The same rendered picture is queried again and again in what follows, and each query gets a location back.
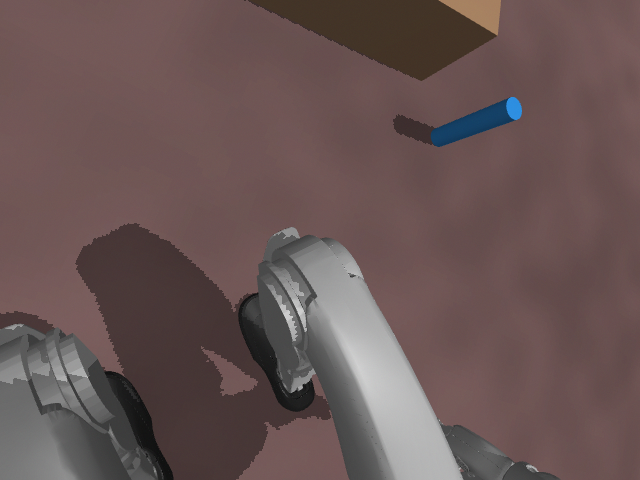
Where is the right robot foot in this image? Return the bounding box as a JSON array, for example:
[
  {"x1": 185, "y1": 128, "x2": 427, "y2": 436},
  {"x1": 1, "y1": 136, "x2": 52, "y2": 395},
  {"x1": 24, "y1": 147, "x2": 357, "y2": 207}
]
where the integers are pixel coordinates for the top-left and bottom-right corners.
[{"x1": 238, "y1": 293, "x2": 314, "y2": 412}]

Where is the left robot foot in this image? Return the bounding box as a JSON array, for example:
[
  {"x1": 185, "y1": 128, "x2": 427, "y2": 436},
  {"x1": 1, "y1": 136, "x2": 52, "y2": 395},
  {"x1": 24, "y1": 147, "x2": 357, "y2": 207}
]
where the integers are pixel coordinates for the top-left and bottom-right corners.
[{"x1": 105, "y1": 371, "x2": 174, "y2": 480}]

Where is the right robot arm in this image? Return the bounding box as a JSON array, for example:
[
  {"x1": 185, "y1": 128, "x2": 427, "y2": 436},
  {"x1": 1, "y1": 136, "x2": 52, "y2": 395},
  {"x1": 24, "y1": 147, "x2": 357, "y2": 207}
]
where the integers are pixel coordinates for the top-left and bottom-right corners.
[{"x1": 502, "y1": 461, "x2": 561, "y2": 480}]

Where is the right robot hand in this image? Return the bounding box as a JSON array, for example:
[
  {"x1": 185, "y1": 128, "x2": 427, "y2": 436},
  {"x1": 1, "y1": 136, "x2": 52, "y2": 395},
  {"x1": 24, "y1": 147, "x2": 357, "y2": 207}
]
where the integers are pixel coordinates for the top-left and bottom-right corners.
[{"x1": 437, "y1": 418, "x2": 515, "y2": 480}]

